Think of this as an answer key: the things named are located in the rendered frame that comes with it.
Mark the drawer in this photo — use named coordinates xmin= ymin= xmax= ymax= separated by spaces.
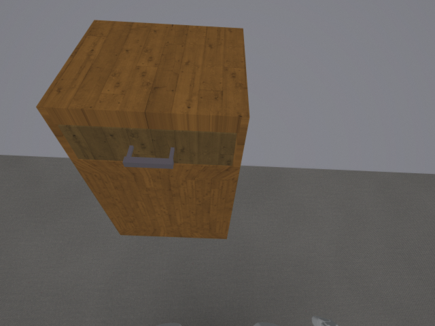
xmin=58 ymin=124 xmax=237 ymax=166

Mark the handle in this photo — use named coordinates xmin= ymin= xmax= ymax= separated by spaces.
xmin=122 ymin=145 xmax=175 ymax=169

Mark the cabinet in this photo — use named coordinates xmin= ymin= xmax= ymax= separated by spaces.
xmin=36 ymin=20 xmax=249 ymax=239

